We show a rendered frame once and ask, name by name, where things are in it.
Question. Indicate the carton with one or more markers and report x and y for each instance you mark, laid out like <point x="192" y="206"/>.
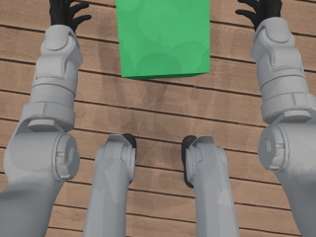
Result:
<point x="161" y="39"/>

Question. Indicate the robot right foot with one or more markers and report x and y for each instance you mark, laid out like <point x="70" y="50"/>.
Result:
<point x="187" y="141"/>

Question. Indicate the left robot upper arm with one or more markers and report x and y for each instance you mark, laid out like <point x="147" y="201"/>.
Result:
<point x="37" y="164"/>

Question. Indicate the robot right forearm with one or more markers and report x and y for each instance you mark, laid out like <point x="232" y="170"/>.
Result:
<point x="282" y="80"/>

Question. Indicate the right robot hand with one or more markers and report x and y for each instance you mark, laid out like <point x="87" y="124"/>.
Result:
<point x="264" y="9"/>

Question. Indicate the left robot thigh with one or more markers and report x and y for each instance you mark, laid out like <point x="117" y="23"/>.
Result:
<point x="106" y="211"/>

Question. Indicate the right robot upper arm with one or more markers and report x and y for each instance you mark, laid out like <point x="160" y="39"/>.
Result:
<point x="289" y="150"/>

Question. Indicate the robot left forearm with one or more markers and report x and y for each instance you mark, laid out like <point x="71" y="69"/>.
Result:
<point x="51" y="103"/>

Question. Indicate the left robot hand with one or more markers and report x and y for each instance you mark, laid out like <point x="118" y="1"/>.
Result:
<point x="62" y="14"/>

